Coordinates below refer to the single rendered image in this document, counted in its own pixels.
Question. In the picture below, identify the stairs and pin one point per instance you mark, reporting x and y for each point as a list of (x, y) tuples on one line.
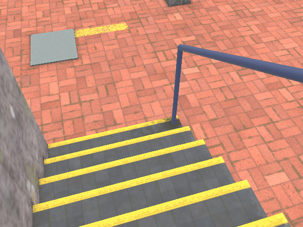
[(152, 174)]

